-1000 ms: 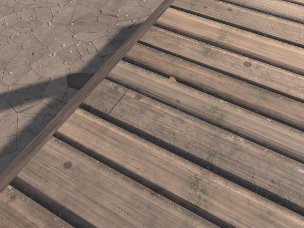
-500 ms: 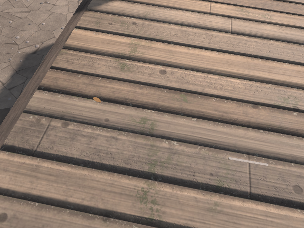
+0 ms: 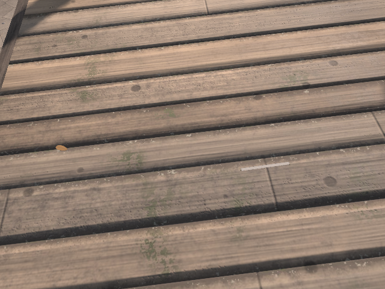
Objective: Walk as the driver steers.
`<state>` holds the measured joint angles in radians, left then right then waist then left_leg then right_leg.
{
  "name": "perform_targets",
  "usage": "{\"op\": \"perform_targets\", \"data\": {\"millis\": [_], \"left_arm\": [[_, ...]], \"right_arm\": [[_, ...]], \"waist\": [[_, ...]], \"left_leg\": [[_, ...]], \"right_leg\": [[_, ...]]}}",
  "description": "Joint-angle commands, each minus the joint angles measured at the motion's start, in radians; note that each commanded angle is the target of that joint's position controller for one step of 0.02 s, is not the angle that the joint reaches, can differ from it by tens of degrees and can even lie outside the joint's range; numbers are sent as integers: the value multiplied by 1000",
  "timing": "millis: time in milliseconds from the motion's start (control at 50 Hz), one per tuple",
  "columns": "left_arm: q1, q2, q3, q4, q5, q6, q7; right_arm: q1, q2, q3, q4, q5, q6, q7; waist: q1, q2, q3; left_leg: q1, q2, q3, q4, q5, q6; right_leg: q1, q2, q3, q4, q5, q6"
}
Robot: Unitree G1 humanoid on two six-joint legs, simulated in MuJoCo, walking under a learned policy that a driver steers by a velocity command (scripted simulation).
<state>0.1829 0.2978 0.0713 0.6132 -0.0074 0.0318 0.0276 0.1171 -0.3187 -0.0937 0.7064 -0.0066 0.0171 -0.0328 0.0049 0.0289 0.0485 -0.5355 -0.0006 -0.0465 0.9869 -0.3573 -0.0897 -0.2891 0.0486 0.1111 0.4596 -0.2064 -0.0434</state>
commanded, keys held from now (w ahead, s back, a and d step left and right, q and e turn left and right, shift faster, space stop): no key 0.04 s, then q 0.78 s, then no key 0.08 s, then e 0.10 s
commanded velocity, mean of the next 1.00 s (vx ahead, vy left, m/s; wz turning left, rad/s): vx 0.00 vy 0.00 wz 0.26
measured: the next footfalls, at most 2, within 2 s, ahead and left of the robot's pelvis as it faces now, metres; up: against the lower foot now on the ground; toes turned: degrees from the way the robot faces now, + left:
left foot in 0.16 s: +0.06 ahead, +0.14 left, +0.00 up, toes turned -3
left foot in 0.78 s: +0.01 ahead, +0.17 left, +0.00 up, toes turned +14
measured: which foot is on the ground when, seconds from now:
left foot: up 0.00-0.14, down 0.16-0.48, up 0.50-0.76, down 0.78-1.00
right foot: down 0.00-0.76, up 0.78-1.00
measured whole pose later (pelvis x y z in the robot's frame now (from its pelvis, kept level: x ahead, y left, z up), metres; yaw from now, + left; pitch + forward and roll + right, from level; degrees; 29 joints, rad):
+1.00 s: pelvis -0.01 +0.08 +0.00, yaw +20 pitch +2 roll -2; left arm 0.14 0.32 0.08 0.72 0.00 0.02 0.04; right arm 0.18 -0.26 -0.04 0.61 -0.01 0.01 -0.02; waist 0.00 -0.04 0.04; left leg -0.28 -0.04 -0.04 0.47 -0.22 0.06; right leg -0.51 -0.03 0.03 1.01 -0.35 0.09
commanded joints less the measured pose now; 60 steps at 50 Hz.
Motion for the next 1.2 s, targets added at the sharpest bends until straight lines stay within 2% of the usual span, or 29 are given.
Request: {"op": "perform_targets", "data": {"millis": [20,120,160,180,200,240,300,400,460,480,520,540,580,640,720,760,780,800,820,840,860,900,980,1020,1060,1120,1160,1180,1200], "left_arm": [[-40,168,47,-70,2,-9,9],[-58,93,6,-41,17,-7,-8],[-26,31,-20,-4,22,-19,-15],[21,28,-21,10,45,-29,-16],[97,42,-13,24,52,-38,-18],[-22,115,8,21,40,-35,-2],[-46,87,12,10,32,-22,12],[-17,52,25,22,19,-41,3],[9,79,44,30,17,-45,-4],[23,99,52,33,18,-43,-3],[16,132,58,21,28,-45,2],[21,122,49,7,32,-51,8],[-40,125,45,-2,16,-54,17],[-55,156,54,7,11,-34,20],[-34,178,61,18,-10,-20,10],[14,138,52,43,-21,-26,1],[37,85,37,32,18,-28,-3],[-68,67,23,-39,44,-34,5],[-114,115,37,-39,23,-35,12],[-100,121,38,-25,7,-31,14],[-71,124,42,5,12,-26,21],[-48,128,46,28,20,-20,23],[-13,43,10,69,4,-15,6],[-45,27,-3,65,4,-16,-3],[-57,68,3,57,-3,-16,-8],[-37,93,9,52,-8,-21,-8],[-27,114,9,42,6,-28,-9],[-26,167,21,31,11,-31,-6],[-20,187,33,44,-3,-30,-7]], "right_arm": [[-19,-50,-5,-68,4,-15,7],[15,-36,8,-61,13,-21,31],[40,-4,23,-49,-5,-31,43],[31,-67,16,-64,-17,-33,39],[-29,-107,15,-72,-19,-35,38],[-43,-87,14,-83,-5,-38,44],[-11,-120,6,-85,11,-43,33],[15,-122,-4,-127,21,-12,9],[2,-111,-7,-166,27,2,8],[4,-100,-5,-176,28,4,10],[31,-83,-5,-181,22,8,19],[22,-117,-19,-183,21,10,24],[45,-98,-21,-169,33,23,32],[10,-42,5,-183,31,31,47],[46,-71,-6,-192,37,36,64],[130,-100,-26,-166,26,38,49],[156,-211,-54,-184,26,32,32],[157,-292,-60,-217,-15,10,36],[175,-242,-47,-211,-32,-14,44],[128,-201,-31,-197,-24,-27,40],[77,-169,-23,-195,-5,-27,32],[27,-128,-2,-194,9,-21,18],[13,-28,36,-162,-11,-30,9],[30,-29,37,-137,-19,-31,11],[42,-63,28,-116,-27,-28,17],[15,-96,18,-106,-5,-15,14],[57,-97,14,-87,4,-14,6],[82,-96,10,-95,-10,-19,3],[81,-86,8,-112,-20,-22,-1]], "waist": [[6,-178,-150],[9,-184,-147],[-18,-136,-130],[23,-33,-127],[110,106,-116],[38,117,-55],[22,145,-43],[3,98,-91],[0,-16,-98],[-2,-92,-95],[-1,-261,-99],[17,-218,-99],[-20,-108,-78],[8,-155,-78],[6,-188,-135],[-23,-104,-144],[-7,148,-130],[-36,307,-145],[-84,169,-194],[-45,132,-147],[-18,75,-127],[8,81,-139],[11,82,-171],[-19,111,-144],[-37,119,-102],[-15,91,-49],[-9,38,-54],[-38,-44,-77],[-57,-148,-95]], "left_leg": [[20,0,-15,-130,13,-3],[228,27,14,-343,31,28],[399,33,5,-606,276,57],[447,131,-117,-604,484,92],[358,182,-174,-578,486,178],[219,150,-207,-638,190,202],[220,144,-252,-634,187,193],[250,128,-311,-564,271,224],[171,55,-251,-459,243,182],[111,9,-186,-378,192,148],[-16,-53,-30,-95,-144,85],[-67,-17,-35,115,-276,64],[-87,36,-52,171,-212,46],[4,50,39,-6,-105,31],[178,11,123,-301,9,60],[364,-33,111,-522,201,113],[523,160,-192,-584,544,194],[488,399,-569,-627,728,431],[472,394,-540,-651,634,473],[440,338,-427,-639,553,414],[422,277,-346,-628,486,350],[367,216,-257,-617,565,303],[370,166,-127,-630,506,281],[345,168,-119,-652,383,284],[319,190,-150,-666,268,303],[316,211,-182,-634,232,305],[328,185,-154,-583,257,251],[319,132,-104,-524,223,213],[314,59,-15,-495,185,173]], "right_leg": [[144,-225,232,-79,281,-182],[66,-228,242,-40,251,-168],[5,-169,191,-35,108,-91],[-27,-99,126,41,-24,-28],[15,-32,44,29,-122,24],[94,-30,9,40,-70,60],[75,-24,-20,70,-50,52],[51,-17,-60,90,-55,46],[99,-77,-14,22,-11,4],[130,-138,47,-28,16,-35],[179,-393,266,-117,234,-202],[175,-471,310,-124,371,-268],[161,-414,174,-101,385,-219],[146,-315,-9,-85,397,-162],[155,-329,-82,-11,372,-132],[56,-280,-163,143,192,-43],[-189,-180,-257,413,-153,61],[-405,-29,-148,646,-520,120],[-405,-50,-31,778,-503,120],[-413,-72,-23,794,-411,109],[-407,-91,-27,759,-321,110],[-321,-91,-39,729,-205,122],[-170,-116,-57,491,-98,138],[-82,-125,-67,338,-105,133],[-42,-114,-84,263,-141,124],[-26,-90,-112,121,-99,96],[24,-107,-72,10,116,64],[46,-149,-12,56,333,39],[22,-161,43,64,319,-7]]}}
